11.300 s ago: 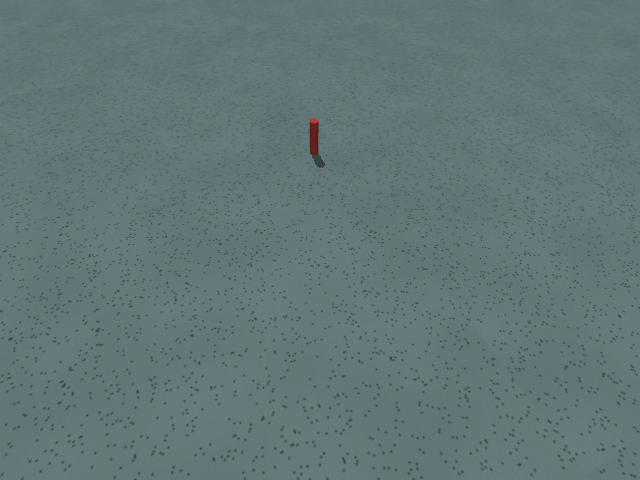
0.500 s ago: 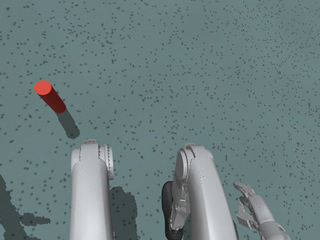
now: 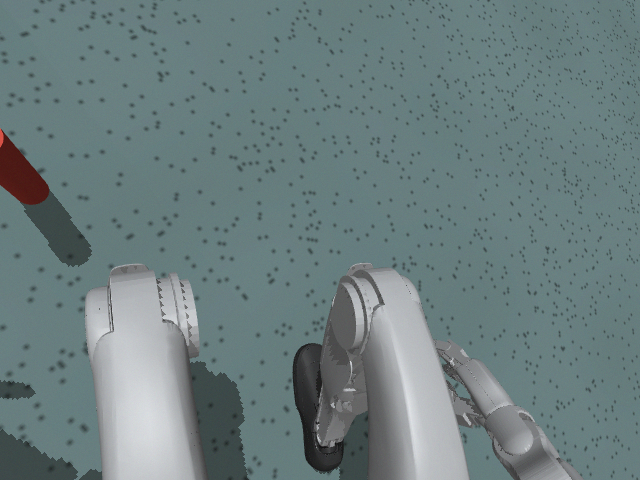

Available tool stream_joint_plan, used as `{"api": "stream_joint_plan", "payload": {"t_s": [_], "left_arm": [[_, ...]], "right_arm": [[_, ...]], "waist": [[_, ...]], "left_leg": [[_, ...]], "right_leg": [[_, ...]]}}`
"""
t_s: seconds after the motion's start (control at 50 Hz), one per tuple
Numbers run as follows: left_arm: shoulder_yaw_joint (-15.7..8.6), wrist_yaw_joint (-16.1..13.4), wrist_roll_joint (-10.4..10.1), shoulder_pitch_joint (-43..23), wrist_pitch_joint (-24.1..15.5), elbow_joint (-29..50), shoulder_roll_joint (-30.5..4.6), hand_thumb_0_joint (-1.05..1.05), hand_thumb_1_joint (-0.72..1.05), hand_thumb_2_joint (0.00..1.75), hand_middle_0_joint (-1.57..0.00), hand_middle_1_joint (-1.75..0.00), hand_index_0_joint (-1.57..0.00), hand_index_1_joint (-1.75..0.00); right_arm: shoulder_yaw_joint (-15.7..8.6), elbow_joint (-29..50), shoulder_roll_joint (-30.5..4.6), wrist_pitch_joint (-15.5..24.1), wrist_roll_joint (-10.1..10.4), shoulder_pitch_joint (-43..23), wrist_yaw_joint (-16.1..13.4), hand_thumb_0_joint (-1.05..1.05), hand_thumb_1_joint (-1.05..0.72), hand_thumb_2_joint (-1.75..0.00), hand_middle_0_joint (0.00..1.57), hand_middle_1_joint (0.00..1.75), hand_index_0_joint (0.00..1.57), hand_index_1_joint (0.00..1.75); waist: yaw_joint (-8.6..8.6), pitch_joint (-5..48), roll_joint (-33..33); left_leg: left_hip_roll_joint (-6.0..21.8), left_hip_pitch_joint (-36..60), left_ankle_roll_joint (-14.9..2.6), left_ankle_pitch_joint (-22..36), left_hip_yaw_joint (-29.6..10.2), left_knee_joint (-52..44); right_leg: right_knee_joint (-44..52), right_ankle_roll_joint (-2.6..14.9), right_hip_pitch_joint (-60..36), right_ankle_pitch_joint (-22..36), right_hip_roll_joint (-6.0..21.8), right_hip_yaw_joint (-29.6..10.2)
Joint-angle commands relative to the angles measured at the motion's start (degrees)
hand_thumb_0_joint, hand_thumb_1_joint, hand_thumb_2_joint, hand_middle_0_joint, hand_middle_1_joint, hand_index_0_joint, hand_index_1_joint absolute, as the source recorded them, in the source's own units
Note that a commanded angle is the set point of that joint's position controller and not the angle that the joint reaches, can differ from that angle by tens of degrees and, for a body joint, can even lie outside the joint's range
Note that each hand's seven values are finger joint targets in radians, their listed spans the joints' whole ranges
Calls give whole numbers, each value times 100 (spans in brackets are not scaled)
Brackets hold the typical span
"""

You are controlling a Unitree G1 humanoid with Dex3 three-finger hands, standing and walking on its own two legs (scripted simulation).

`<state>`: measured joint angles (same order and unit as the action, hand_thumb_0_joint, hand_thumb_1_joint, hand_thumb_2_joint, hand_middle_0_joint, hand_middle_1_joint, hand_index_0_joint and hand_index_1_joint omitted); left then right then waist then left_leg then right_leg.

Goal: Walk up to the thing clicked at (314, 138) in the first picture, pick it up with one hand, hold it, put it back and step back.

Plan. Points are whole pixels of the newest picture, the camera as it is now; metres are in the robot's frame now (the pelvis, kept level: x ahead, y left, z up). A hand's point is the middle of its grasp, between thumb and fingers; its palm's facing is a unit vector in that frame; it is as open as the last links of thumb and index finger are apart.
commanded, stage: approach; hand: left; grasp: from the side
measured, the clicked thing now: (9, 168) +0.45 +0.36 -0.23
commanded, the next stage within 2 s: close in in 0.12 s
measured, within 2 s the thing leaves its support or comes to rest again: neither
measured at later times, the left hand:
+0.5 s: hand out of the picture +0.38 +0.39 -0.19, palm faces +0.50 -0.87 +0.00, open 17.5 cm
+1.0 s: hand out of the picture +0.39 +0.35 -0.20, palm faces +0.47 -0.88 -0.02, open 17.5 cm
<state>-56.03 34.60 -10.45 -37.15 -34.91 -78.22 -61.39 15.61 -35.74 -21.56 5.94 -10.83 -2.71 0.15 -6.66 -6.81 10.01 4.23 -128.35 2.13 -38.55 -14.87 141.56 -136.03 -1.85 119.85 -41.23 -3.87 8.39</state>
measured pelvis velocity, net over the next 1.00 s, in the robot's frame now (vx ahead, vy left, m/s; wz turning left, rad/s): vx -0.01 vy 0.01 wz -0.08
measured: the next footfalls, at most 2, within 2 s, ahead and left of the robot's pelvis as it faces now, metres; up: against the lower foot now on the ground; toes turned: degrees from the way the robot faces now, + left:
none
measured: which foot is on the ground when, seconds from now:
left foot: down 0.00-1.00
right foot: down 0.00-1.00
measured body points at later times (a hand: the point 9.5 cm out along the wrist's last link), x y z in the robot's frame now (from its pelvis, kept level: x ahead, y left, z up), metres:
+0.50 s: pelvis -0.01 +0.01 -0.04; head +0.22 +0.18 +0.31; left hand +0.35 +0.43 -0.19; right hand +0.19 -0.24 -0.08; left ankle +0.08 +0.14 -0.29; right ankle +0.10 -0.12 -0.29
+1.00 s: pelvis -0.01 +0.01 -0.05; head +0.21 +0.18 +0.30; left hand +0.36 +0.40 -0.20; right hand +0.17 -0.24 -0.09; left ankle +0.08 +0.14 -0.29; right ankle +0.10 -0.12 -0.29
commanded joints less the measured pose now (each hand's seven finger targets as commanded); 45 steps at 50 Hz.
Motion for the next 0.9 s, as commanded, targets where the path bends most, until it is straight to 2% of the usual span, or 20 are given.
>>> {"api": "stream_joint_plan", "payload": {"t_s": [0.0, 0.04, 0.06, 0.1, 0.16, 0.18, 0.22, 0.24, 0.26, 0.28, 0.32, 0.36, 0.38, 0.4, 0.46, 0.56, 0.72, 0.8, 0.84, 0.88], "left_arm": [[-142, -244, -91, -652, -821, 1248, -2274, 0, -61, 10, -9, -14, -8, -16], [38, -368, -54, -622, -977, 1266, -2053, 0, -61, 9, -9, -15, -8, -17], [-126, -456, -53, -587, -1047, 1373, -2213, 0, -61, 10, -9, -16, -9, -17], [24, -613, 0, -487, -1162, 1240, -1967, 0, -61, 10, -9, -16, -9, -18], [322, -809, -67, -379, -1364, 954, -1363, 0, -61, 9, -9, -16, -9, -17], [674, -862, -56, -571, -1443, 947, -1016, 0, -61, 10, -9, -16, -8, -17], [556, -1056, -46, -404, -1608, 846, -1220, 0, -61, 4, -9, -14, -10, -14], [656, -1133, -48, -478, -1717, 856, -1144, 0, -61, 4, -9, -14, -10, -14], [483, -1252, -27, -276, -1805, 741, -1307, 0, -61, 4, -9, -14, -10, -13], [505, -1304, -78, -170, -1906, 782, -1195, 0, -61, 3, -9, -14, -11, -13], [657, -1457, -116, -366, -2110, 907, -947, 0, -61, 4, -9, -15, -11, -14], [427, -1675, -86, -156, -2224, 843, -1189, 0, -61, 6, -9, -16, -10, -15], [631, -1748, -81, -195, -2269, 885, -885, 0, -61, 5, -9, -15, -11, -14], [447, -1866, -42, -73, -2294, 859, -1040, 0, -61, 6, -9, -15, -10, -14], [788, -2060, 51, -85, -2358, 949, -560, 0, -61, 8, -8, -15, -9, -15], [1216, -2215, 59, -118, -2429, 1103, -143, 0, -61, 8, -7, -14, -8, -13], [1353, -2451, -62, -131, -2640, 927, 114, 0, -61, 10, -6, -14, -7, -12], [1306, -2564, 20, -124, -2730, 906, -73, 0, -61, 12, -5, -13, -7, -12], [1500, -2568, 36, -170, -2763, 867, 178, 0, -59, 12, -5, -13, -6, -12], [1307, -2608, 68, 30, -2753, 785, -74, 0, -57, 13, -4, -13, -6, -12]], "right_arm": [[-404, 126, -1712, -123, -217, 466, -46, 0, -91, -90, 20, 30, 20, 30], [-350, 67, -1741, -210, -286, 361, -16, 0, -91, -91, 20, 30, 20, 30], [-325, 175, -1783, -231, -317, 261, -3, 0, -91, -90, 20, 30, 20, 30], [-285, 212, -1793, -310, -387, 127, 14, 0, -92, -91, 20, 30, 20, 30], [-184, 279, -1807, -379, -479, 6, 49, 0, -93, -91, 20, 30, 20, 30], [-117, 347, -1775, -388, -496, -116, 63, 0, -93, -91, 20, 30, 20, 30], [-59, 376, -1829, -405, -530, -225, 89, 0, -92, -90, 20, 30, 20, 30], [20, 410, -1844, -425, -543, -252, 114, 0, -92, -90, 20, 30, 20, 30], [35, 365, -1895, -461, -569, -253, 130, 0, -92, -90, 20, 30, 20, 30], [60, 418, -1892, -471, -614, -375, 137, 0, -93, -90, 20, 30, 20, 30], [147, 474, -1895, -501, -658, -465, 176, 0, -93, -90, 20, 30, 20, 30], [178, 392, -1936, -531, -726, -444, 201, 0, -93, -90, 20, 30, 20, 30], [196, 476, -1922, -549, -742, -550, 222, 0, -93, -90, 20, 30, 20, 30], [173, 415, -1967, -584, -772, -463, 235, 0, -93, -90, 20, 30, 20, 30], [162, 404, -1957, -662, -834, -480, 283, 0, -93, -90, 20, 30, 20, 30], [131, 436, -1968, -686, -821, -559, 350, 0, -93, -90, 20, 30, 20, 30], [210, 474, -1942, -734, -792, -611, 447, 0, -92, -90, 20, 30, 20, 30], [267, 470, -1929, -766, -804, -578, 463, 0, -92, -90, 20, 30, 20, 30], [280, 540, -1922, -773, -806, -672, 485, 0, -92, -90, 20, 30, 20, 30], [262, 458, -1956, -798, -816, -569, 486, 0, -91, -90, 20, 30, 20, 30]], "waist": [[161, 3890, -2936], [109, 3765, -3101], [139, 3787, -3151], [77, 3676, -3100], [-155, 3344, -2826], [-282, 3104, -2781], [-252, 2985, -2569], [-311, 2975, -2589], [-268, 2943, -2620], [-224, 2977, -2588], [-360, 2840, -2668], [-294, 2824, -2819], [-361, 2770, -2737], [-333, 2728, -2834], [-512, 2597, -2953], [-659, 2425, -2730], [-692, 2344, -2403], [-669, 2348, -2371], [-709, 2208, -2493], [-651, 2308, -2552]], "left_leg": [[206, 3362, -133, 1332, 577, -1368], [225, 3425, -99, 1306, 512, -1341], [237, 3422, -87, 1380, 473, -1299], [262, 3321, -82, 1360, 452, -1188], [270, 3008, -91, 1057, 385, -1056], [266, 2813, -87, 837, 359, -1057], [269, 2613, -106, 663, 323, -954], [258, 2574, -98, 660, 296, -920], [255, 2572, -88, 660, 267, -917], [280, 2647, -84, 752, 257, -863], [279, 2585, -74, 677, 230, -812], [286, 2639, -60, 796, 209, -779], [290, 2607, -58, 807, 191, -754], [302, 2622, -37, 797, 170, -783], [307, 2658, -9, 770, 114, -807], [280, 2414, -45, 513, 86, -733], [244, 2210, -81, 260, 18, -693], [237, 2122, -102, 380, 46, -632], [246, 2164, -67, 300, 0, -727], [248, 2203, -70, 384, 32, -662]], "right_leg": [[1016, 332, -1257, 1196, -157, 474], [896, 342, -1097, 1151, -170, 547], [830, 347, -1174, 1225, -185, 583], [776, 338, -1166, 1249, -194, 619], [775, 303, -1210, 1155, -235, 730], [768, 301, -1136, 1031, -232, 771], [748, 285, -1193, 962, -266, 825], [713, 269, -1302, 992, -273, 864], [653, 270, -1316, 997, -279, 897], [622, 277, -1285, 1055, -290, 890], [606, 272, -1307, 1063, -302, 917], [536, 265, -1404, 1181, -312, 937], [543, 257, -1367, 1175, -312, 953], [504, 262, -1368, 1187, -312, 972], [448, 257, -1242, 1226, -313, 1029], [481, 239, -1191, 1163, -323, 1052], [484, 226, -1253, 1031, -360, 1106], [487, 226, -1380, 1136, -376, 1075], [448, 246, -1237, 1043, -368, 1114], [435, 248, -1314, 1140, -390, 1089]]}}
